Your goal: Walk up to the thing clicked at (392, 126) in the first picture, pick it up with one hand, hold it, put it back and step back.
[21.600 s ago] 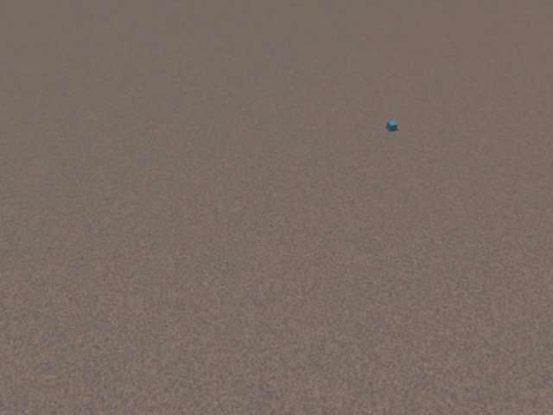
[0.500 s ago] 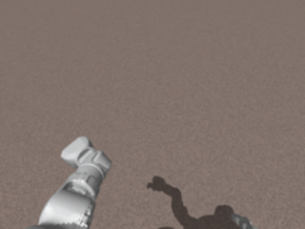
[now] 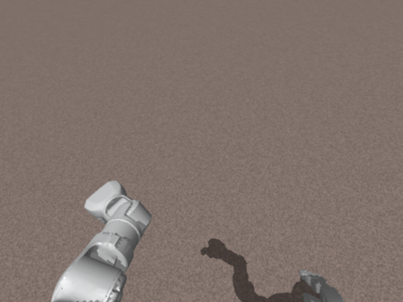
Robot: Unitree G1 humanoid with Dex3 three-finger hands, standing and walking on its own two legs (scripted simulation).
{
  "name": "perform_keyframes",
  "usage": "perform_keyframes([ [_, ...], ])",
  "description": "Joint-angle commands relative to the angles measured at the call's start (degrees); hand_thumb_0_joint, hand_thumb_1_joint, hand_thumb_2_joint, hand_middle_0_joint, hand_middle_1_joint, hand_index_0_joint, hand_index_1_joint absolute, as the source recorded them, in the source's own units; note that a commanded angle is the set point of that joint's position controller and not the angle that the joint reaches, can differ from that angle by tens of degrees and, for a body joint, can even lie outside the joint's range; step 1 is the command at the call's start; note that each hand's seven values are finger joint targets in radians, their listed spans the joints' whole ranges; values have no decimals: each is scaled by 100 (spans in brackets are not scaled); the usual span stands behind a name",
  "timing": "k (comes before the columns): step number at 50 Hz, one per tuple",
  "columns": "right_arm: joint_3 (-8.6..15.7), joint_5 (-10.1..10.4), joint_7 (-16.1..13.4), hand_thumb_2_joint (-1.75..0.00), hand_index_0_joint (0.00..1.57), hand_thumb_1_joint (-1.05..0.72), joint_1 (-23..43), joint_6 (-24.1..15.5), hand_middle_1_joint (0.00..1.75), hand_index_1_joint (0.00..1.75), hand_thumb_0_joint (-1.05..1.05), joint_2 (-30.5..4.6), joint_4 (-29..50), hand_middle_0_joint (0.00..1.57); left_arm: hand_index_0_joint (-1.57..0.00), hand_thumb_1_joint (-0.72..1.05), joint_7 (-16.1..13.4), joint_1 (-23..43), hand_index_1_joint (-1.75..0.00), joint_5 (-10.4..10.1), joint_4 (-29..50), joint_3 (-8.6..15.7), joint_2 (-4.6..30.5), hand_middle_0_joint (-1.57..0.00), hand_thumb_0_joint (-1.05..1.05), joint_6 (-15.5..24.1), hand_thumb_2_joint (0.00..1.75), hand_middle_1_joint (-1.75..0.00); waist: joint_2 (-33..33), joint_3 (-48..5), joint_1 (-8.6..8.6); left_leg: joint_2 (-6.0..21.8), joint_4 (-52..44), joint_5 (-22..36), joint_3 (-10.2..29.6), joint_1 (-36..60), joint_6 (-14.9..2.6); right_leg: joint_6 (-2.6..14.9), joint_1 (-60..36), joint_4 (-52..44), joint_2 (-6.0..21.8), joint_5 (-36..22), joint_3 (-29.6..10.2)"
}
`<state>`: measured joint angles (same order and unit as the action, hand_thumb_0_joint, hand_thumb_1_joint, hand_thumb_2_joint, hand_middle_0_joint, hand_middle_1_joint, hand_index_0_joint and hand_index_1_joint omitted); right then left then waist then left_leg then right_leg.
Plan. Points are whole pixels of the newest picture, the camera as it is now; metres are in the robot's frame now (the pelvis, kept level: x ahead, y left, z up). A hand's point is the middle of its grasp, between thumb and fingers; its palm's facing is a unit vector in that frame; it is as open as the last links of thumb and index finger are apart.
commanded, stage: hold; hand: left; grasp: from above
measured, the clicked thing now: (120, 214) +0.32 +0.24 -0.06
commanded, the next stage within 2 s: crouch in 0.74 s
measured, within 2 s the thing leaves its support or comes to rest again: neither
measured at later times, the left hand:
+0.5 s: hand (118, 221) +0.29 +0.22 -0.03, palm faces -0.25 -0.35 -0.90, open 7.4 cm
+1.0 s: hand (118, 223) +0.29 +0.22 -0.04, palm faces -0.26 -0.36 -0.90, open 7.2 cm
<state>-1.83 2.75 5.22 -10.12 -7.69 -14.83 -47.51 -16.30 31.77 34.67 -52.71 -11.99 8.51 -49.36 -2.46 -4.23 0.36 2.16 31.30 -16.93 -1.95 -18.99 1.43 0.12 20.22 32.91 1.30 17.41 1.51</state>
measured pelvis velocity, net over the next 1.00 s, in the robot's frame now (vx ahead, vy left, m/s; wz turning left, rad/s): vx -0.01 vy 0.00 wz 0.00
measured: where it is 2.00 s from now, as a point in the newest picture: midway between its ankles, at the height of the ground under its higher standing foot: outside the picture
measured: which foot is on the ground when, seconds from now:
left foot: down 0.00-1.00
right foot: down 0.00-1.00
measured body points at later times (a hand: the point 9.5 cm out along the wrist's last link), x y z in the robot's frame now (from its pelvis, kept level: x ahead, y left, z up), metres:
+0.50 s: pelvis -0.01 +0.00 +0.00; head +0.00 -0.02 +0.45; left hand +0.30 +0.24 +0.02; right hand +0.15 -0.23 -0.11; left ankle -0.01 +0.14 -0.73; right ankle -0.01 -0.12 -0.73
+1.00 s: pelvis -0.01 +0.00 +0.00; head +0.00 -0.01 +0.45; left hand +0.30 +0.24 +0.01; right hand +0.14 -0.23 -0.11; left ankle -0.01 +0.14 -0.73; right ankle -0.01 -0.12 -0.73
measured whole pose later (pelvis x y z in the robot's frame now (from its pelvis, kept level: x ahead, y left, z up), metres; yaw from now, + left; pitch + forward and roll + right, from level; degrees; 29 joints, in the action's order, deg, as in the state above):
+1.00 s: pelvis -0.01 +0.00 +0.00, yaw +0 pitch +4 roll +0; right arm -2.1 2.6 5.0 -9.0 -8.7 -14.4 -47.0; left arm -16.7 29.8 35.0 -50.9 -13.0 7.8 -50.7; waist -1.9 -3.6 0.5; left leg 2.0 31.2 -16.1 -1.9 -18.9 1.2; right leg -0.1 19.8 32.2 1.4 16.3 1.5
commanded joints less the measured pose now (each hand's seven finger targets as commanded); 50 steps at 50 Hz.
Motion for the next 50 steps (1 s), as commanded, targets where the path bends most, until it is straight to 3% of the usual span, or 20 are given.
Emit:
perform_keyframes([
  [1, 211, 41, -18, -90, 20, -91, 503, -267, 30, 30, 0, -664, 760, 20, -103, 66, -163, 2201, -49, 285, 1111, 41, 909, -102, 0, -45, 40, -51, 312, -1571, 69, -294, -316, 1834, -119, 567, -202, 30, -931, -345, -240, -1955, 10],
  [5, 183, 49, -27, -90, 20, -91, 568, -257, 30, 30, 0, -662, 819, 20, -103, 65, -124, 2092, -47, 335, 1179, 44, 976, -104, 0, -128, 41, -47, 455, -1574, 70, -326, -300, 1837, -126, 575, -247, -11, -971, -394, -209, -2055, -16],
  [7, 160, 61, -9, -90, 20, -91, 621, -254, 30, 30, 0, -634, 832, 20, -104, 66, -86, 2202, -47, 342, 1325, -58, 813, -105, 0, -159, 41, -46, 482, -1650, 18, -337, -294, 1833, -142, 616, -269, -42, -1025, -411, -184, -2179, -47],
  [8, 177, 59, -24, -90, 20, -91, 631, -267, 30, 30, 0, -651, 835, 20, -104, 66, -102, 2201, -47, 360, 1342, 21, 977, -104, 0, -179, 41, -47, 404, -1630, 81, -345, -307, 1805, -156, 610, -252, -34, -1033, -416, -185, -2091, -41],
  [10, 153, 63, -14, -90, 20, -91, 671, -268, 30, 30, 0, -603, 834, 20, -105, 67, -44, 1853, -47, 377, 1114, -97, 734, -105, 0, -225, 41, -47, 579, -1422, 34, -347, -301, 1698, -141, 515, -271, -50, -950, -462, -175, -2016, -49],
  [12, 172, 52, -16, -90, 20, -91, 623, -276, 30, 30, 0, -630, 810, 20, -106, 68, -30, 2010, -47, 395, 1237, -11, 932, -107, 0, -195, 42, -46, 472, -1414, 73, -346, -335, 1645, -141, 511, -265, -27, -925, -474, -175, -1895, -41],
  [17, 142, 52, -31, -90, 20, -90, 697, -317, 30, 30, 0, -592, 880, 20, -107, 70, 7, 2093, -47, 430, 1498, -84, 873, -108, 0, -128, 44, -46, 489, -1589, 48, -331, -351, 1562, -112, 589, -265, -28, -954, -473, -182, -1786, -34],
  [18, 152, 59, -42, -90, 20, -90, 666, -312, 30, 30, 0, -624, 852, 20, -108, 71, -5, 2180, -46, 461, 1351, -16, 1011, -109, 0, -136, 43, -45, 405, -1510, 56, -344, -335, 1540, -134, 540, -270, -32, -904, -478, -164, -1756, -57],
  [22, 130, 67, -79, -90, 20, -90, 783, -346, 30, 30, 0, -588, 907, 20, -109, 73, -12, 2153, -45, 472, 1615, -94, 910, -110, 0, -113, 42, -44, 335, -1491, 60, -317, -397, 1381, -116, 592, -235, 2, -849, -506, -199, -1471, -28],
  [23, 142, 54, -69, -90, 20, -91, 732, -341, 30, 30, 0, -606, 867, 20, -109, 72, -33, 1976, -44, 487, 1250, -60, 901, -110, 0, -146, 40, -43, 382, -1378, 37, -298, -402, 1349, -101, 535, -226, 9, -775, -499, -208, -1406, -29],
  [25, 163, 41, -70, -90, 20, -90, 769, -351, 30, 30, 0, -587, 873, 20, -109, 72, -46, 1984, -44, 408, 1461, -107, 759, -110, 0, -119, 41, -43, 228, -1511, 102, -273, -416, 1471, -85, 622, -189, 43, -841, -453, -234, -1458, 9],
  [28, 180, 41, -74, -90, 20, -90, 730, -365, 30, 30, 0, -618, 859, 20, -109, 72, -78, 2104, -44, 423, 1418, -3, 972, -111, 0, -100, 42, -42, 200, -1496, 89, -275, -375, 1535, -85, 579, -184, 38, -810, -435, -234, -1530, -18],
  [30, 168, 31, -71, -91, 20, -91, 713, -368, 30, 30, 0, -612, 843, 20, -110, 73, -80, 1873, -45, 420, 1156, -62, 788, -112, 0, -127, 43, -43, 415, -1433, 50, -269, -366, 1472, -74, 532, -197, 28, -820, -449, -237, -1473, -9],
  [32, 159, 34, -92, -90, 20, -90, 740, -398, 30, 30, 0, -602, 844, 20, -111, 74, -92, 2149, -44, 316, 1390, -93, 724, -112, 0, -79, 42, -43, 405, -1417, 27, -267, -371, 1438, -79, 565, -203, 27, -782, -463, -237, -1457, 5],
  [36, 166, 35, -86, -91, 20, -91, 679, -397, 30, 30, 0, -610, 825, 20, -111, 74, -160, 2088, -44, 323, 1123, -39, 749, -113, 0, -102, 43, -42, 500, -1444, 30, -304, -333, 1389, -114, 488, -240, 6, -801, -492, -194, -1489, -35],
  [40, 173, 40, -75, -91, 20, -91, 747, -377, 30, 30, 0, -602, 830, 20, -112, 75, -218, 2256, -44, 378, 1479, -33, 846, -115, 0, -120, 45, -41, 298, -1683, 83, -298, -307, 1630, -117, 600, -208, 15, -953, -424, -205, -1738, -22],
  [41, 183, 30, -70, -91, 20, -91, 692, -359, 30, 30, 0, -627, 800, 20, -112, 74, -230, 2023, -42, 414, 1156, 21, 909, -114, 0, -160, 43, -40, 413, -1635, 88, -305, -288, 1662, -116, 533, -208, 12, -966, -421, -209, -1759, -25],
  [43, 181, 25, -66, -89, 20, -86, 709, -352, 30, 30, 0, -604, 835, 20, -118, 87, -216, 1850, -40, 350, 1173, -27, 770, -115, 0, -177, 48, -42, 462, -1495, 99, -307, -313, 1575, -114, 458, -215, 18, -932, -441, -209, -1661, -5],
  [45, 198, 16, -63, -89, 20, -88, 687, -358, 30, 30, 0, -603, 787, 20, -115, 76, -216, 1938, -36, 325, 1202, -34, 752, -112, 0, -151, 39, -39, 362, -1409, 80, -285, -347, 1546, -102, 467, -198, 46, -845, -446, -230, -1583, 15],
  [50, 254, -15, -33, -89, 20, -88, 489, -374, 30, 30, 0, -643, 703, 20, -110, 68, -348, 1885, -35, 313, 662, 69, 703, -107, 0, -9, 40, -37, 503, -1235, -9, -278, -283, 1481, -106, 330, -196, 41, -690, -443, -212, -1529, -38],
])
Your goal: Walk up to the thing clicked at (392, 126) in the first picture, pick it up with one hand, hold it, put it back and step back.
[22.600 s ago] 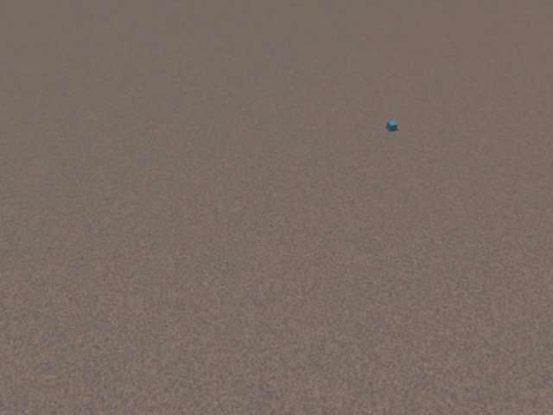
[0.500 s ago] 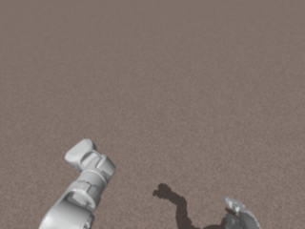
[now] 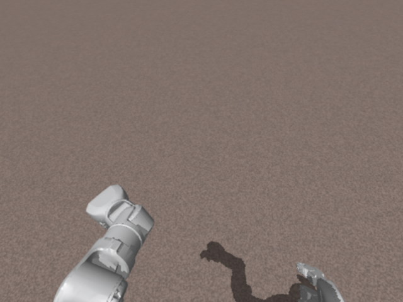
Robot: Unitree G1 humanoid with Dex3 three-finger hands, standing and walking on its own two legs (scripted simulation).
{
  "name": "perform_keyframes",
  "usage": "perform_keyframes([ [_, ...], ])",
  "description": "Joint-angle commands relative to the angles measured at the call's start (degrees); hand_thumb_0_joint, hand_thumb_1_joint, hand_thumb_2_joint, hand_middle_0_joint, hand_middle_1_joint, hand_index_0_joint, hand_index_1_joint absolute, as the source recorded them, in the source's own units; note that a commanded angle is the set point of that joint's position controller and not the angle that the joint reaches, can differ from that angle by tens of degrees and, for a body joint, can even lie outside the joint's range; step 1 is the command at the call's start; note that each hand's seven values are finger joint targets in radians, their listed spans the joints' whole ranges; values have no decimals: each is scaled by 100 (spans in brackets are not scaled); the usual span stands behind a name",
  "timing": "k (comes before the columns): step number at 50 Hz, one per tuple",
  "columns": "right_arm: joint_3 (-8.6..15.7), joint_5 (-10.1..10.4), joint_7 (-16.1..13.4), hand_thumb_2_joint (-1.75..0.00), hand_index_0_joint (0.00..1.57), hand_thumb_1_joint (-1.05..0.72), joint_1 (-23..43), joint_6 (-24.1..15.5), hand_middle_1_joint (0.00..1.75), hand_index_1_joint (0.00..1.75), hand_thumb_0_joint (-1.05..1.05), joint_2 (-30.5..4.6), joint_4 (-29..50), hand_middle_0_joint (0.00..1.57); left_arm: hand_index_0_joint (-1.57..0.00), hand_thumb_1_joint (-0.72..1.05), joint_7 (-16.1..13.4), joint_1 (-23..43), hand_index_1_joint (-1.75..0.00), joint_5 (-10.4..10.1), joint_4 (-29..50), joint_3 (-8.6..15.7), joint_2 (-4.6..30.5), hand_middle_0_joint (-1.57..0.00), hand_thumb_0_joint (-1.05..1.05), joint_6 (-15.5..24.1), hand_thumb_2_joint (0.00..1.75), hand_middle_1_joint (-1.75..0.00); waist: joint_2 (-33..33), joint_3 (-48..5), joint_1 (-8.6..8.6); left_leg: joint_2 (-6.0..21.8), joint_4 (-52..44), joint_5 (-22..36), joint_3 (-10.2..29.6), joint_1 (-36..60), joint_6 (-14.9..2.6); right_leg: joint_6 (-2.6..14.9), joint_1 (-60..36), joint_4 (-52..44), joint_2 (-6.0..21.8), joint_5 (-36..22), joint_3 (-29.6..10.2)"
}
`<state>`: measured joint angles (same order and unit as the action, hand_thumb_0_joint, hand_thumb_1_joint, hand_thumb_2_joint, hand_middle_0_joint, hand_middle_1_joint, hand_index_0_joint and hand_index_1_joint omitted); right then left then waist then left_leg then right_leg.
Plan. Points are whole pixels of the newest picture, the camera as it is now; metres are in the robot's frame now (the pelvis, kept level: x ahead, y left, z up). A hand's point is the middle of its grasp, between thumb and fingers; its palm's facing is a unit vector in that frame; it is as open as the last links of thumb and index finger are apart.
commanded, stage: crouch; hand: left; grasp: from above
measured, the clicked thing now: (121, 219) +0.31 +0.23 -0.07
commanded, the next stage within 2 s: lower in 1.84 s
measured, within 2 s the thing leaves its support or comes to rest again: neither
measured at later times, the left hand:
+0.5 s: hand (141, 239) +0.33 +0.22 -0.23, palm faces -0.30 -0.28 -0.91, open 7.0 cm
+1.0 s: hand (159, 248) +0.37 +0.22 -0.45, palm faces -0.24 -0.34 -0.91, open 6.9 cm
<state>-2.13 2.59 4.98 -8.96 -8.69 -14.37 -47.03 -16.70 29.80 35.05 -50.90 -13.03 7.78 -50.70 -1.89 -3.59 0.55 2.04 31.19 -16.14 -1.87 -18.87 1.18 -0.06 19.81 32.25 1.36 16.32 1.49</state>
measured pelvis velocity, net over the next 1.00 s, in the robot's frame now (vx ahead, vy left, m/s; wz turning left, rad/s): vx -0.09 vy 0.00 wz -0.07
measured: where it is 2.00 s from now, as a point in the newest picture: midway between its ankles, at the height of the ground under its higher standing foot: outside the picture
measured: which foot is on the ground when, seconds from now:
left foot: down 0.00-1.00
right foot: down 0.00-1.00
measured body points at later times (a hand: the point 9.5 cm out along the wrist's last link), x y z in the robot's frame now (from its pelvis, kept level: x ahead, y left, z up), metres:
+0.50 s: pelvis -0.04 +0.00 -0.11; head +0.09 +0.02 +0.32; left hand +0.34 +0.23 -0.18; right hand +0.02 -0.28 -0.23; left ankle +0.00 +0.13 -0.73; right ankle +0.00 -0.12 -0.73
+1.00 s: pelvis -0.09 +0.00 -0.32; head +0.13 +0.01 +0.08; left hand +0.39 +0.23 -0.40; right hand -0.06 -0.25 -0.45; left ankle -0.01 +0.13 -0.73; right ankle +0.00 -0.12 -0.73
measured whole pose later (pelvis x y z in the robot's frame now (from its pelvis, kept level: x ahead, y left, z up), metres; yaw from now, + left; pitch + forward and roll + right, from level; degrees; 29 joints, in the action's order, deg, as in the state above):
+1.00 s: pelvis -0.09 +0.00 -0.32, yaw -4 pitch +38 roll -4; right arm 0.8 -6.3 11.4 -7.7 -11.3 -13.4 -51.9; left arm -35.4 61.6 39.8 -87.9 12.3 24.9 -26.1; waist -3.8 -10.1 -12.5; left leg 4.3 115.1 -38.2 4.4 -114.7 1.2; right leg 0.4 113.7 111.7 0.1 35.6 3.4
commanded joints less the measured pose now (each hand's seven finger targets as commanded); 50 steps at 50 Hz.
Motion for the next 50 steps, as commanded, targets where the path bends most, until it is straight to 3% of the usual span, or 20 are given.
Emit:
perform_keyframes([
  [1, 284, -17, -4, -89, 20, -88, 348, -287, 30, 30, 0, -683, 637, 20, -108, 67, -342, 2147, -36, 274, 427, 161, 708, -107, 0, 191, 42, -37, 502, -1286, -102, -249, -254, 1358, -108, 307, -171, 56, -609, -363, -220, -1408, -42],
  [5, 338, -33, -20, -89, 20, -88, 18, -309, 30, 30, 0, -723, 510, 20, -107, 66, -488, 2229, -35, 302, -142, 221, 701, -105, 0, 493, 39, -36, 542, -1236, -173, -258, -99, 1260, -117, 63, -183, 66, -401, -256, -198, -1354, -62],
  [9, 425, -99, -13, -89, 20, -88, -339, -342, 30, 30, 0, -749, 310, 20, -105, 60, -744, 2699, -35, 426, -653, 356, 679, -105, 0, 948, 43, -34, 447, -1348, -427, -214, 362, 1169, -112, -358, -152, 90, 211, 135, -194, -1330, -122],
  [16, 686, -377, 168, -90, 20, -89, -614, -352, 30, 30, 0, -819, 178, 20, -110, 62, -1585, 2986, -26, 705, -1880, 916, 742, -111, 0, 1581, 36, -25, 304, -2154, -562, -131, 2289, 967, -83, -2279, -18, 164, 1896, 2056, -241, -1205, -134],
  [20, 753, -528, 301, -90, 20, -89, -612, -334, 30, 30, 0, -854, 165, 20, -116, 72, -2021, 3447, -23, 603, -2316, 1301, 920, -114, 0, 1809, 27, -25, -29, -2576, -603, -123, 3108, 368, 16, -3312, 28, 231, 3002, 2875, -292, -580, -74],
  [22, 759, -585, 342, -90, 20, -89, -562, -333, 30, 30, 0, -920, 120, 20, -119, 76, -2217, 3730, -21, 589, -2493, 1540, 1255, -115, 0, 1891, 21, -23, -181, -2922, -634, -110, 3536, 117, 68, -3740, 41, 248, 3545, 3281, -340, -293, -16],
  [27, 718, -684, 415, -90, 20, -89, -566, -304, 30, 30, 0, -1024, -36, 20, -120, 77, -2549, 4513, -19, 415, -2582, 1943, 1737, -117, 0, 2067, 19, -21, -287, -3939, -953, -69, 4522, -260, 132, -4745, 29, 166, 4340, 4171, -362, -26, 68],
  [28, 724, -704, 408, -90, 20, -89, -580, -301, 30, 30, 0, -1047, -86, 20, -119, 75, -2587, 4637, -18, 343, -2626, 2032, 1871, -116, 0, 2095, 19, -20, -425, -4074, -933, -65, 4660, -402, 117, -4899, 39, 159, 4469, 4295, -345, 156, 81],
  [29, 724, -731, 415, -90, 20, -89, -569, -311, 30, 30, 0, -1031, -121, 20, -118, 74, -2597, 4700, -20, 258, -2585, 2066, 1833, -116, 0, 2122, 20, -22, -535, -4230, -989, -71, 4764, -529, 129, -5026, 35, 144, 4587, 4404, -328, 294, 102],
  [33, 703, -786, 407, -90, 20, -89, -590, -294, 30, 30, 0, -1047, -282, 20, -119, 74, -2522, 4940, -20, 261, -2648, 2262, 2335, -118, 0, 2171, 23, -21, -714, -4440, -1148, -43, 5343, -918, 169, -5540, 16, 115, 5175, 4817, -300, 823, 105],
  [35, 733, -829, 419, -90, 20, -89, -722, -280, 30, 30, 0, -1065, -362, 20, -120, 75, -2439, 5093, -20, 338, -2658, 2209, 2373, -119, 0, 2224, 25, -20, -707, -4619, -1215, -1, 5708, -754, 156, -5763, 2, 97, 5228, 5091, -320, 567, 127],
  [37, 689, -828, 441, -90, 20, -89, -726, -285, 30, 30, 0, -1053, -341, 20, -121, 77, -2377, 4995, -22, 427, -2887, 2358, 2663, -120, 0, 2263, 27, -22, -726, -4468, -1279, 7, 6044, -788, 184, -6209, -46, 84, 5564, 5413, -299, 524, 159],
  [38, 677, -859, 471, -90, 20, -89, -792, -284, 30, 30, 0, -973, -415, 20, -122, 78, -2317, 5019, -20, 413, -2793, 2259, 2493, -121, 0, 2312, 26, -21, -767, -4504, -1269, 4, 6184, -826, 182, -6428, -63, 89, 5638, 5573, -304, 533, 157],
  [41, 646, -856, 488, -90, 20, -89, -788, -311, 30, 30, 0, -984, -403, 20, -122, 79, -2198, 5099, -21, 519, -3002, 2282, 2671, -121, 0, 2407, 24, -22, -785, -4306, -1386, 5, 6597, -1154, 254, -6810, -101, 108, 6328, 5869, -338, 1035, 195],
  [45, 671, -862, 590, -90, 20, -89, -893, -357, 30, 30, 0, -1042, -370, 20, -122, 79, -2087, 5361, -22, 531, -2871, 2278, 2653, -120, 0, 2496, 26, -23, -884, -4527, -1478, 18, 7094, -1115, 228, -7164, -126, 64, 6614, 6258, -339, 946, 181],
  [48, 629, -852, 618, -90, 20, -89, -880, -369, 30, 30, 0, -1120, -266, 20, -119, 76, -2114, 5357, -24, 695, -2931, 2480, 3085, -117, 0, 2516, 28, -26, -1012, -4688, -1395, 3, 7280, -1158, 251, -7384, -127, 87, 6784, 6584, -326, 962, 243],
  [50, 662, -886, 630, -90, 20, -89, -897, -363, 30, 30, 0, -1124, -333, 20, -119, 76, -2047, 5470, -24, 764, -3004, 2414, 2955, -116, 0, 2513, 26, -27, -1100, -4617, -1495, 17, 7429, -1177, 278, -7350, -127, 103, 7115, 6766, -315, 951, 297],
])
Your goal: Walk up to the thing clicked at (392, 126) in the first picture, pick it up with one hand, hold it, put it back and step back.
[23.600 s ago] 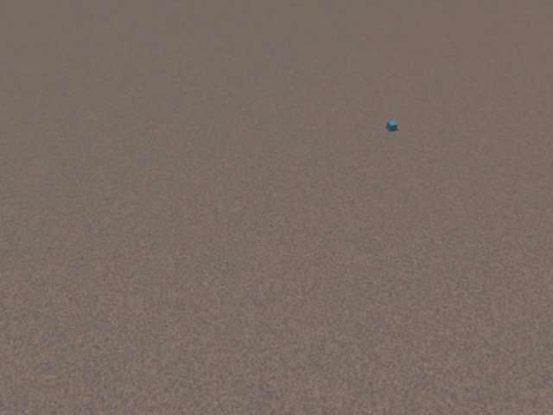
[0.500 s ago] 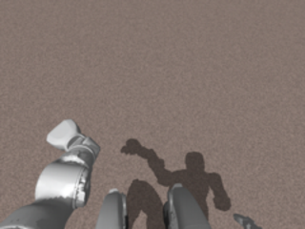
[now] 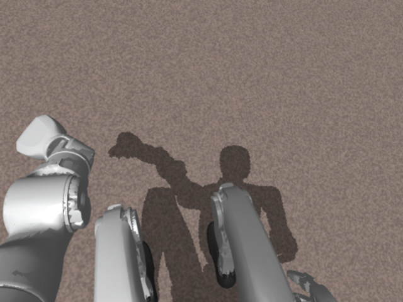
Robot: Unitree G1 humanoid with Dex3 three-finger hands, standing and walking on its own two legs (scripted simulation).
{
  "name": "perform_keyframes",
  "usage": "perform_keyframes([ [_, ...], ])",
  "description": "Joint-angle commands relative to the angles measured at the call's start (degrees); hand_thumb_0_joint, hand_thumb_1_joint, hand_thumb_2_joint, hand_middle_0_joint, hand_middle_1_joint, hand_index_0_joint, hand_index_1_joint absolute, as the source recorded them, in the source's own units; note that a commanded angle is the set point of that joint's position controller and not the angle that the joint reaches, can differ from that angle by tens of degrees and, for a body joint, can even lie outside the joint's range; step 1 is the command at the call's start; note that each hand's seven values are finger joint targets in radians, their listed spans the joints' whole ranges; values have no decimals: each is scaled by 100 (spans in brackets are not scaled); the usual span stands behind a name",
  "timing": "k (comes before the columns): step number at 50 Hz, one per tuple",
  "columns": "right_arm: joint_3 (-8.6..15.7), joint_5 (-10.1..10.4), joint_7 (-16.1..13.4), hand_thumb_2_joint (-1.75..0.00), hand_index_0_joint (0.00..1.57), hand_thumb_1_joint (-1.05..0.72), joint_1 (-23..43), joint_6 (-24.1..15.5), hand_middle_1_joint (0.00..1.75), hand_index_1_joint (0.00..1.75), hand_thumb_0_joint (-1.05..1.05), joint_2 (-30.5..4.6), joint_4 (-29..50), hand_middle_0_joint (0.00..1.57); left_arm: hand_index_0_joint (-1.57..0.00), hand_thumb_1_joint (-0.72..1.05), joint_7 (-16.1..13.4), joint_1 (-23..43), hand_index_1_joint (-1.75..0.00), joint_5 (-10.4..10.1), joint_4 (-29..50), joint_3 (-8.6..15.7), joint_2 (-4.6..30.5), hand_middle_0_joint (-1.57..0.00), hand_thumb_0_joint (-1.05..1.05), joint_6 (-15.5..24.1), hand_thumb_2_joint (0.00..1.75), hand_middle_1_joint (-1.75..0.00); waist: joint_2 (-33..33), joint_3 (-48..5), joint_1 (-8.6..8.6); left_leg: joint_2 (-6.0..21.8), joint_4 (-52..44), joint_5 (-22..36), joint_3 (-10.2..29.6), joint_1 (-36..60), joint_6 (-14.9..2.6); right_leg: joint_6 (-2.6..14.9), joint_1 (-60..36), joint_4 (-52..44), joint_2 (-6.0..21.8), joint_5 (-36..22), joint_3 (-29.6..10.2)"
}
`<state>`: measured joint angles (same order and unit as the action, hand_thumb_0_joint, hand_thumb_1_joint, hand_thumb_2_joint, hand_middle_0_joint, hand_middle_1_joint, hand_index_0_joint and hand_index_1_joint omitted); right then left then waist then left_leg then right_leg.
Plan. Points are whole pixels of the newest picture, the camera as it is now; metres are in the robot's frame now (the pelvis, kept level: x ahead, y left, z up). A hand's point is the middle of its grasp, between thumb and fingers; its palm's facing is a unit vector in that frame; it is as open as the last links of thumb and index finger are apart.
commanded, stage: crouch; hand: left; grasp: from above
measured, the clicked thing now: (61, 147) +0.46 +0.26 -0.17
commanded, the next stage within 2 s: lower in 0.84 s
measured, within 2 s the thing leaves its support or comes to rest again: neither
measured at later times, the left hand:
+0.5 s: hand (80, 150) +0.47 +0.24 -0.24, palm faces -0.26 -0.34 -0.90, open 6.9 cm
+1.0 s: hand (84, 148) +0.49 +0.25 -0.28, palm faces -0.24 -0.35 -0.91, open 6.9 cm
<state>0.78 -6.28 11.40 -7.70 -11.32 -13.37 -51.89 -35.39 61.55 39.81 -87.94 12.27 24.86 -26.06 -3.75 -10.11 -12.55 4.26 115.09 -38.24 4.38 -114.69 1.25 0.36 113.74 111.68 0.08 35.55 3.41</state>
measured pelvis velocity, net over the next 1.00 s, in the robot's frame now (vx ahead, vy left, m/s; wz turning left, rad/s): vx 0.00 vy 0.01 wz -0.04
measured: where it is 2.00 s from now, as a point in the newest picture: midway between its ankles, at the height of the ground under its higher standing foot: (185, 276)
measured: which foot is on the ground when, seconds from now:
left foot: down 0.00-1.00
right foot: down 0.00-1.00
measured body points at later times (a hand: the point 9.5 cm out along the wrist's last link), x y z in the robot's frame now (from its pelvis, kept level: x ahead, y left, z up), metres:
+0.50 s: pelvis -0.01 +0.00 -0.09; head +0.24 +0.02 +0.28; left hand +0.48 +0.26 -0.19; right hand -0.01 -0.27 -0.21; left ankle +0.07 +0.13 -0.42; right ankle +0.09 -0.12 -0.42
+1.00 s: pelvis +0.00 +0.01 -0.12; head +0.26 +0.02 +0.24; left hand +0.50 +0.26 -0.23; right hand -0.03 -0.25 -0.23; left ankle +0.07 +0.13 -0.42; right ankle +0.09 -0.12 -0.42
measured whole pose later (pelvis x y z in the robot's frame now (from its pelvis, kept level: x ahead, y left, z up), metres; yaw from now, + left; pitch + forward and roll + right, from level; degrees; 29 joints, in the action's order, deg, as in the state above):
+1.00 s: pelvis +0.00 +0.01 -0.12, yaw -2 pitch +35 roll -6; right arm -3.0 -11.8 19.3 -10.1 -15.5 -17.8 -51.5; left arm -37.1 72.5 47.6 -99.8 18.9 37.5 -20.6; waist -2.8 0.3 -17.9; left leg 3.0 138.3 -40.3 7.5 -133.8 0.8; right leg -0.6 131.9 133.2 0.3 36.8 4.4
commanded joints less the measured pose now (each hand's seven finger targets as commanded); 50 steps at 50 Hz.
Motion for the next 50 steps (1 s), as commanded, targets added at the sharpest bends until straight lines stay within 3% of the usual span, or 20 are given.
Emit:
perform_keyframes([
  [1, 376, 5, 3, -90, 20, -89, -1115, -117, 30, 30, 0, -1286, 163, 20, -120, 78, -164, 2459, -24, 319, 885, -66, 1362, -117, 0, 73, 26, -26, -1062, -4090, -177, -195, -927, 1081, -287, 2299, -114, 68, -2135, -1020, -155, -1029, 152],
  [4, 392, -25, 16, -90, 20, -89, -1153, -141, 30, 30, 0, -1424, 102, 20, -120, 77, -195, 2636, -22, 424, 691, -5, 1486, -118, 0, 78, 28, -23, -1150, -3945, -238, -191, -762, 879, -220, 2122, -111, 85, -1652, -753, -130, -839, 211],
  [9, 343, -120, 81, -90, 20, -89, -1259, -203, 30, 30, 0, -1436, 55, 20, -121, 79, -150, 2692, -23, 454, 293, -46, 1331, -119, 0, 192, 29, -25, -939, -3672, -429, -217, -363, 751, -279, 1653, -163, 55, -1427, -502, -130, -724, 217],
  [11, 336, -148, 107, -90, 20, -89, -1329, -230, 30, 30, 0, -1509, 25, 20, -122, 81, -124, 3040, -24, 532, 493, 25, 1583, -119, 0, 239, 28, -26, -1116, -3859, -452, -221, -220, 887, -276, 1719, -158, 57, -1345, -327, -99, -873, 204],
  [13, 288, -160, 119, -90, 20, -89, -1311, -230, 30, 30, 0, -1543, 41, 20, -122, 80, -129, 2803, -22, 627, 131, 22, 1616, -120, 0, 235, 28, -24, -1083, -3662, -406, -233, -154, 818, -292, 1484, -155, 71, -1242, -223, -122, -814, 227],
  [15, 278, -213, 160, -90, 20, -89, -1369, -252, 30, 30, 0, -1543, -9, 20, -121, 80, -87, 2846, -25, 698, -44, 26, 1616, -118, 0, 283, 28, -27, -1030, -3501, -491, -237, 3, 778, -301, 1373, -170, 61, -1100, -133, -118, -775, 227],
  [19, 254, -264, 228, -90, 20, -89, -1386, -300, 30, 30, 0, -1613, 23, 20, -123, 82, -165, 2937, -25, 739, -75, 200, 1950, -120, 0, 351, 29, -28, -1022, -3595, -429, -285, 244, 789, -387, 1012, -217, 30, -1128, 27, -111, -758, 184],
  [21, 214, -330, 272, -90, 20, -89, -1402, -313, 30, 30, 0, -1596, -24, 20, -122, 81, -128, 3021, -27, 773, -280, 134, 1863, -118, 0, 363, 28, -30, -922, -3329, -586, -272, 386, 677, -378, 928, -238, 24, -975, 53, -142, -649, 236],
  [25, 174, -349, 313, -90, 20, -89, -1465, -330, 30, 30, 0, -1671, 12, 20, -122, 81, -206, 3065, -26, 802, -156, 317, 2240, -118, 0, 469, 27, -29, -1109, -3679, -444, -274, 528, 844, -381, 925, -218, 17, -1121, 230, -135, -806, 251],
  [28, 147, -432, 399, -90, 20, -89, -1547, -349, 30, 30, 0, -1649, -42, 20, -124, 85, -174, 3223, -29, 804, -294, 241, 2080, -119, 0, 475, 28, -33, -1023, -3370, -676, -260, 696, 808, -355, 773, -239, 4, -991, 319, -168, -833, 317],
  [31, 116, -429, 447, -90, 20, -90, -1589, -362, 30, 30, 0, -1717, 1, 20, -125, 86, -266, 3076, -28, 800, -234, 417, 2325, -121, 0, 517, 28, -32, -1178, -3625, -527, -256, 739, 1020, -351, 832, -208, 4, -1096, 407, -167, -1018, 334],
  [33, 79, -491, 519, -90, 20, -90, -1636, -368, 30, 30, 0, -1706, -47, 20, -125, 88, -265, 3149, -31, 876, -450, 341, 2251, -120, 0, 497, 28, -37, -1062, -3354, -715, -261, 834, 961, -346, 669, -231, -13, -1059, 454, -179, -1007, 369],
  [37, 63, -480, 579, -90, 20, -90, -1692, -383, 30, 30, 0, -1785, -38, 20, -127, 88, -367, 3104, -30, 891, -424, 483, 2366, -123, 0, 543, 29, -33, -1389, -3462, -606, -240, 809, 1063, -256, 849, -158, 35, -865, 628, -176, -1056, 440],
  [38, 30, -545, 620, -90, 20, -90, -1695, -389, 30, 30, 0, -1763, -116, 20, -128, 91, -347, 3239, -32, 947, -549, 399, 2275, -122, 0, 536, 29, -37, -1298, -3219, -813, -236, 871, 938, -192, 820, -170, 34, -673, 685, -164, -982, 504],
  [39, 30, -524, 652, -90, 20, -90, -1696, -407, 30, 30, 0, -1758, -107, 20, -128, 91, -328, 3288, -32, 934, -444, 320, 2218, -123, 0, 566, 29, -37, -1373, -3096, -793, -240, 892, 927, -219, 775, -168, 47, -633, 692, -188, -951, 505],
  [45, 20, -533, 752, -90, 20, -90, -1745, -435, 30, 30, 0, -1890, -130, 20, -130, 94, -441, 3137, -35, 905, -439, 535, 2530, -124, 0, 583, 31, -40, -1388, -3272, -703, -260, 959, 1031, -205, 753, -177, 36, -748, 728, -184, -1052, 525],
  [46, -22, -527, 778, -90, 20, -90, -1726, -417, 30, 30, 0, -1827, -69, 20, -129, 93, -414, 2977, -34, 886, -645, 399, 2299, -124, 0, 544, 30, -40, -1369, -3112, -754, -264, 1006, 1027, -249, 653, -190, 38, -791, 687, -216, -1047, 515],
  [48, -13, -533, 805, -90, 20, -90, -1812, -419, 30, 30, 0, -1861, -93, 20, -125, 86, -407, 3175, -37, 891, -299, 467, 2443, -121, 0, 589, 35, -40, -1440, -3253, -774, -264, 1037, 1107, -218, 720, -186, 37, -827, 720, -211, -1123, 529],
  [49, -17, -538, 819, -90, 20, -90, -1803, -417, 30, 30, 0, -1903, -153, 20, -124, 84, -427, 3073, -37, 880, -588, 532, 2506, -120, 0, 590, 35, -41, -1325, -3171, -757, -249, 1049, 1029, -202, 538, -192, 34, -785, 754, -217, -1067, 542],
  [50, -31, -527, 825, -90, 20, -90, -1758, -421, 30, 30, 0, -1891, -97, 20, -123, 83, -384, 2886, -38, 953, -786, 403, 2371, -119, 0, 560, 36, -42, -1286, -2933, -809, -268, 1061, 965, -177, 509, -205, 42, -620, 779, -200, -1012, 545],
])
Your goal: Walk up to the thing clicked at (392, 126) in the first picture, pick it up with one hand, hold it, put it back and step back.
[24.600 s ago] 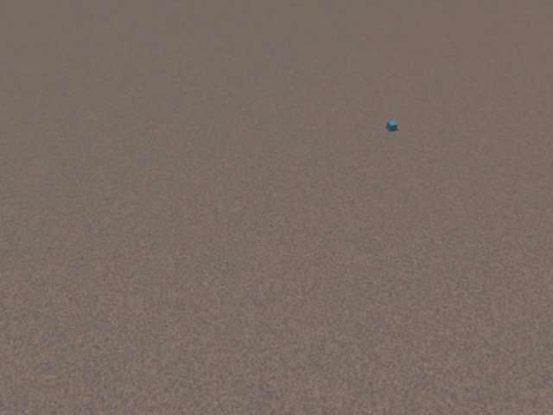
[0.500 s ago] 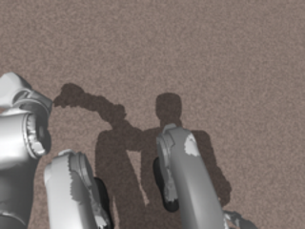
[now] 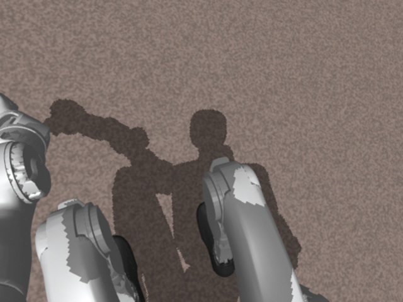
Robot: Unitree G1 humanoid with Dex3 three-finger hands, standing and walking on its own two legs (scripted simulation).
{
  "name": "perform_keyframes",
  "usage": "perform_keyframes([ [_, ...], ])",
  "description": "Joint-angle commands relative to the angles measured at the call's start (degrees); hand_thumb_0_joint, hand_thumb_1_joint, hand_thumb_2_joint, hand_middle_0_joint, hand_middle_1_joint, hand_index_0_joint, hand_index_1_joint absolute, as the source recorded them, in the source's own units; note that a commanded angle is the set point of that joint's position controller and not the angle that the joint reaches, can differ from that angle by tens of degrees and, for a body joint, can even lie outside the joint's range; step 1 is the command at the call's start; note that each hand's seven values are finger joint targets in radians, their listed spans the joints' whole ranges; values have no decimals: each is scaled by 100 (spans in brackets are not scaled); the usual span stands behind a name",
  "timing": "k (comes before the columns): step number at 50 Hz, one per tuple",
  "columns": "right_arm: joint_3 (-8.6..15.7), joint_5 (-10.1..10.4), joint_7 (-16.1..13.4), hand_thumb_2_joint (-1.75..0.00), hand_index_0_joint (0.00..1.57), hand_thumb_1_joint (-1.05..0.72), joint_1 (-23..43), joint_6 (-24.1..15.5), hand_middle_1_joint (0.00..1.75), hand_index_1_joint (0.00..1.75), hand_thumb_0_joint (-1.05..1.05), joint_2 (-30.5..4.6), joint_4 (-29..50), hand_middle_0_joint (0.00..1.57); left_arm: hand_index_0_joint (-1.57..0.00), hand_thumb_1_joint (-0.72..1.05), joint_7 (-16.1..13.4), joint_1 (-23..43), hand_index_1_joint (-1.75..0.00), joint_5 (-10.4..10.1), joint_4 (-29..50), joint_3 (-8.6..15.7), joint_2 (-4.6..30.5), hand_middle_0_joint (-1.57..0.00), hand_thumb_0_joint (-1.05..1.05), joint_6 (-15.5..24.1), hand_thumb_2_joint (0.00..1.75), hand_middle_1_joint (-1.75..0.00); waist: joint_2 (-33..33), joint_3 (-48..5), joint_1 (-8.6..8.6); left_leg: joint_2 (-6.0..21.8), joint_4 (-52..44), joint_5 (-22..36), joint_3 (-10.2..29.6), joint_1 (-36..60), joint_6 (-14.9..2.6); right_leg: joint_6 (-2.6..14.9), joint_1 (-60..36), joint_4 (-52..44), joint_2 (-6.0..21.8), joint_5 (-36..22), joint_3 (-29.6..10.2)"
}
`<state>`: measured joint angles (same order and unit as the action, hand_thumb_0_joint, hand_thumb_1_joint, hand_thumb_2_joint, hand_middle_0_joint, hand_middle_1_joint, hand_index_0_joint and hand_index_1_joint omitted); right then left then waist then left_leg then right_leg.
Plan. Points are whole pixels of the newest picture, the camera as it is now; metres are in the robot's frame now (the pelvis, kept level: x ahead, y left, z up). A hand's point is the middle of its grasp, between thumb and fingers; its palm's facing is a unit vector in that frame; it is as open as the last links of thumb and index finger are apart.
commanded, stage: lower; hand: left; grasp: from above
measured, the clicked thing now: (14, 124) +0.50 +0.28 -0.19
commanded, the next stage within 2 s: rest in 0.24 s
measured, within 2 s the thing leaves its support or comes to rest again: rests again in 1.82 s
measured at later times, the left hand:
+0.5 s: hand (30, 132) +0.48 +0.26 -0.21, palm faces -0.27 -0.35 -0.90, open 7.1 cm
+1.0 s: hand (35, 136) +0.48 +0.27 -0.24, palm faces -0.27 -0.34 -0.90, open 7.1 cm
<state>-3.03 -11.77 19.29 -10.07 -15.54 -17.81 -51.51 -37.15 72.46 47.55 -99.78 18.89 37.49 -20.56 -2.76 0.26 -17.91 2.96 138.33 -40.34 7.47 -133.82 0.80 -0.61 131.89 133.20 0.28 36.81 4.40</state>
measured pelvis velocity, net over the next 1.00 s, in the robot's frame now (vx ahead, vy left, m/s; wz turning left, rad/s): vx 0.00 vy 0.01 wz -0.09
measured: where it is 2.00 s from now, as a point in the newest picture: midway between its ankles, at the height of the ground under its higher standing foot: (175, 269)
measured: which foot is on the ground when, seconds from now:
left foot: down 0.00-1.00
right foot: down 0.00-1.00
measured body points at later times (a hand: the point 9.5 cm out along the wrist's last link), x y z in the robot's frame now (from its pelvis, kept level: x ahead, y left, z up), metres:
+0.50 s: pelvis +0.00 +0.00 -0.01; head +0.29 +0.05 +0.33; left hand +0.49 +0.28 -0.16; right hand -0.03 -0.25 -0.09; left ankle +0.07 +0.13 -0.29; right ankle +0.10 -0.12 -0.29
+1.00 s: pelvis +0.00 +0.01 -0.01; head +0.30 +0.06 +0.32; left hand +0.49 +0.28 -0.19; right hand -0.04 -0.24 -0.07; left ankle +0.07 +0.13 -0.29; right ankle +0.10 -0.12 -0.29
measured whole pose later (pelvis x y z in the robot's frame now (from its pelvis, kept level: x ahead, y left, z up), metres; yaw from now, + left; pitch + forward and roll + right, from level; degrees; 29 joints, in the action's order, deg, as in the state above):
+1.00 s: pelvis +0.00 +0.01 -0.01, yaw -5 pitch +31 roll -12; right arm -12.1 -13.8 24.8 -9.1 -19.7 -20.8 -46.7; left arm -42.5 72.4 48.8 -105.4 18.9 50.3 -15.4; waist 3.6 10.0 -23.9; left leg 2.8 143.0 -41.4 13.0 -134.6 1.0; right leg -1.3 130.3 133.9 -0.8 36.0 8.8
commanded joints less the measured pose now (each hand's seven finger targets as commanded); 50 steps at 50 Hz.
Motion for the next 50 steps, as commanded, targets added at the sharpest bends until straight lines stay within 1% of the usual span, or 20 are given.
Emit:
perform_keyframes([
  [1, 345, 31, 40, -90, 20, -90, -1629, 17, 30, 30, 0, -1451, -234, 20, -121, 80, -220, 1861, -39, 174, 624, -116, 1342, -117, 0, 72, 36, -42, -1390, -3977, -231, -128, -1291, 1177, -467, 2332, -160, 134, -2525, -1398, -236, -1109, 452],
  [3, 295, 15, 47, -90, 20, -90, -1537, -4, 30, 30, 0, -1468, -132, 20, -119, 77, -169, 1861, -36, 208, 426, -260, 1204, -116, 0, 100, 35, -39, -1336, -3917, -312, -132, -1166, 1162, -462, 2283, -179, 134, -2435, -1347, -238, -1096, 456],
  [6, 215, -44, 77, -90, 20, -90, -1672, -41, 30, 30, 0, -1504, -234, 20, -118, 76, -228, 2031, -39, 224, 428, -136, 1457, -114, 0, 180, 36, -42, -1283, -3832, -383, -132, -1093, 1163, -455, 2239, -190, 107, -2500, -1358, -246, -1140, 482],
  [12, 159, -84, 155, -90, 20, -90, -1510, -135, 30, 30, 0, -1650, -102, 20, -116, 76, -350, 2000, -42, 313, 306, -235, 1435, -111, 0, 283, 35, -46, -1672, -3825, -395, -103, -1139, 1038, -337, 2583, -126, 170, -2250, -1226, -238, -1047, 601],
  [13, 133, -97, 169, -90, 20, -90, -1590, -139, 30, 30, 0, -1616, -172, 20, -118, 78, -385, 2098, -41, 344, 474, -152, 1610, -114, 0, 316, 37, -45, -1726, -3826, -447, -101, -1112, 1024, -322, 2573, -129, 165, -2251, -1226, -239, -1039, 610],
  [14, 125, -114, 185, -90, 20, -90, -1516, -148, 30, 30, 0, -1672, -101, 20, -117, 77, -389, 2057, -42, 297, 328, -266, 1471, -112, 0, 324, 35, -47, -1658, -3724, -508, -104, -1087, 990, -328, 2488, -145, 154, -2315, -1226, -256, -1029, 632],
  [19, 51, -153, 276, -89, 20, -90, -1699, -156, 30, 30, 0, -1743, -140, 20, -113, 72, -561, 1960, -42, 277, 478, 16, 1816, -110, 0, 364, 41, -46, -1897, -3908, -451, -69, -1061, 1499, -340, 2665, -96, 161, -2619, -1200, -267, -1499, 649],
  [21, -16, -188, 323, -89, 20, -90, -1572, -172, 30, 30, 0, -1730, -68, 20, -114, 75, -505, 1811, -43, 326, 139, -175, 1603, -108, 0, 334, 35, -49, -1779, -3572, -577, -59, -1027, 1365, -275, 2652, -98, 170, -2382, -1146, -259, -1404, 708],
  [22, -105, -193, 334, -89, 20, -90, -1587, -180, 30, 30, 0, -1696, -80, 20, -113, 73, -518, 1865, -43, 323, 225, -60, 1834, -107, 0, 356, 36, -49, -1745, -3499, -613, -51, -990, 1366, -264, 2618, -107, 154, -2425, -1167, -261, -1430, 722],
  [24, -102, -202, 355, -89, 20, -90, -1546, -206, 30, 30, 0, -1796, -45, 20, -113, 74, -535, 1866, -45, 293, 177, -146, 1799, -106, 0, 397, 35, -52, -1768, -3538, -633, -56, -988, 1303, -256, 2594, -119, 159, -2494, -1162, -288, -1390, 728],
  [25, -104, -164, 362, -89, 20, -90, -1547, -207, 30, 30, 0, -1831, 30, 20, -112, 73, -574, 1773, -44, 300, 280, -113, 1873, -105, 0, 426, 36, -51, -1866, -3663, -528, -54, -1010, 1397, -268, 2648, -118, 158, -2615, -1198, -296, -1456, 706],
  [27, -180, -235, 412, -89, 20, -90, -1559, -222, 30, 30, 0, -1849, 12, 20, -112, 74, -621, 1779, -47, 277, 114, -134, 1920, -104, 0, 407, 37, -55, -1665, -3442, -688, -58, -953, 1347, -250, 2493, -133, 135, -2644, -1171, -304, -1462, 746],
  [28, -186, -239, 424, -89, 20, -90, -1621, -233, 30, 30, 0, -1862, -14, 20, -113, 75, -682, 1706, -47, 266, 50, 12, 2080, -106, 0, 425, 38, -55, -1676, -3416, -674, -55, -938, 1343, -264, 2427, -148, 124, -2728, -1231, -308, -1466, 729],
  [31, -274, -274, 470, -90, 20, -90, -1520, -285, 30, 30, 0, -1899, 60, 20, -113, 75, -672, 1825, -46, 201, 137, -161, 1991, -105, 0, 450, 34, -55, -1634, -3362, -804, -58, -883, 1293, -231, 2405, -157, 107, -2750, -1199, -313, -1458, 777],
  [34, -305, -215, 489, -90, 20, -90, -1526, -293, 30, 30, 0, -1977, 115, 20, -113, 75, -735, 1637, -45, 173, 127, -72, 2201, -107, 0, 483, 35, -51, -1780, -3511, -683, -27, -933, 1356, -206, 2460, -133, 115, -2930, -1226, -349, -1506, 764],
  [37, -400, -257, 520, -90, 20, -91, -1461, -314, 30, 30, 0, -1952, 148, 20, -113, 75, -718, 1779, -49, 168, 58, -186, 2148, -105, 0, 483, 38, -56, -1806, -3311, -838, -22, -829, 1309, -190, 2475, -133, 117, -2801, -1170, -344, -1506, 814],
  [39, -410, -234, 529, -90, 20, -91, -1419, -343, 30, 30, 0, -2016, 196, 20, -112, 74, -755, 1782, -49, 189, 104, -239, 2189, -105, 0, 524, 39, -57, -1818, -3299, -832, -17, -871, 1209, -169, 2440, -146, 113, -2839, -1214, -364, -1422, 822],
  [42, -443, -222, 549, -90, 20, -90, -1475, -346, 30, 30, 0, -2040, 187, 20, -112, 74, -787, 1690, -47, 184, 143, -64, 2412, -106, 0, 534, 38, -53, -2074, -3286, -811, 16, -942, 1362, -82, 2716, -86, 150, -2723, -1154, -337, -1527, 881],
  [46, -486, -218, 569, -90, 20, -90, -1339, -393, 30, 30, 0, -2053, 254, 20, -110, 73, -758, 1633, -48, 203, -35, -262, 2205, -103, 0, 531, 37, -56, -2013, -2887, -938, 17, -923, 1118, -25, 2619, -95, 160, -2475, -1120, -340, -1368, 941],
  [50, -522, -179, 567, -90, 20, -90, -1446, -400, 30, 30, 0, -2069, 226, 20, -109, 71, -807, 1518, -50, 202, -8, -132, 2410, -100, 0, 568, 37, -58, -2023, -3124, -881, 29, -933, 1308, -28, 2652, -98, 148, -2748, -1198, -366, -1520, 937],
])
